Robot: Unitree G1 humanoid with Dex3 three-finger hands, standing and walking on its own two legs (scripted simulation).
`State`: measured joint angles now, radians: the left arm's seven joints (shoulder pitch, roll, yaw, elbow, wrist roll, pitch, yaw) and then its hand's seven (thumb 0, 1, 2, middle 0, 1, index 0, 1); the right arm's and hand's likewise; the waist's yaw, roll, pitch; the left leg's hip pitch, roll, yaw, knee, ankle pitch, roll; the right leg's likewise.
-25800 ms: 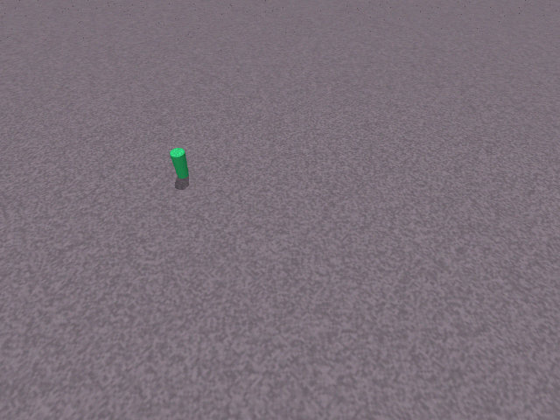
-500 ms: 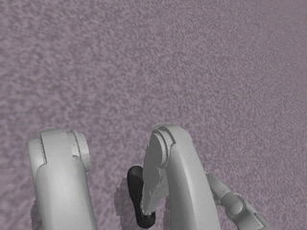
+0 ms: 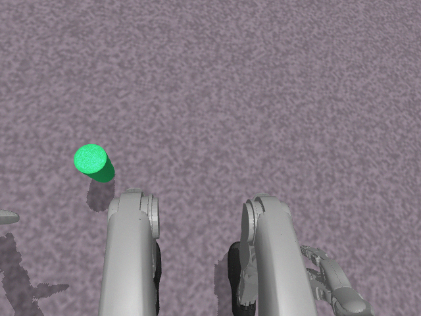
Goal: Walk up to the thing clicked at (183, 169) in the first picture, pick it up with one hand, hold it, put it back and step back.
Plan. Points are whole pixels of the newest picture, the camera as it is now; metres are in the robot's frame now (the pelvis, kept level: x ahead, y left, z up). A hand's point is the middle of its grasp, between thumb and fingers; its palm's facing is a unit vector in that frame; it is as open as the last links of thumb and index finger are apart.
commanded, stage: home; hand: left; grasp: from the side
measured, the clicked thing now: (98, 166) +0.41 +0.30 -0.31
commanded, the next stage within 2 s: none
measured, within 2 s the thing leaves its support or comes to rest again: neither
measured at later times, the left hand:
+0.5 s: hand out of the picture +0.25 +0.27 +0.14, palm faces +0.29 -0.86 -0.41, open 17.4 cm
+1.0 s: hand out of the picture +0.23 +0.21 +0.29, palm faces +0.24 -0.92 -0.30, open 17.6 cm
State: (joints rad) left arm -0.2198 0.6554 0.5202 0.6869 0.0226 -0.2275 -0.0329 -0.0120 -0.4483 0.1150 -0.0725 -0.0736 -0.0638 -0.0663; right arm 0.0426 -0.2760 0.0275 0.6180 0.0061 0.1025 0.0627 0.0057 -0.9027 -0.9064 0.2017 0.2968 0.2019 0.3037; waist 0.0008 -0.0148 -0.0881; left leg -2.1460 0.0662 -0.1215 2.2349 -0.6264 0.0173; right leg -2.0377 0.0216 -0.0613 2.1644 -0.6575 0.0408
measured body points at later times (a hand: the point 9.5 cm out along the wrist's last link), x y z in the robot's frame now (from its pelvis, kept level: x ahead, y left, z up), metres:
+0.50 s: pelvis +0.06 -0.01 +0.24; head +0.17 +0.02 +0.67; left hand +0.23 +0.32 +0.17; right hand +0.28 -0.25 +0.15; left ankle +0.10 +0.12 -0.35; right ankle +0.11 -0.13 -0.35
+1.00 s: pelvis +0.09 +0.01 +0.33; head +0.11 +0.01 +0.78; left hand +0.22 +0.26 +0.31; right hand +0.28 -0.20 +0.26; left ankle +0.10 +0.12 -0.35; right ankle +0.11 -0.13 -0.35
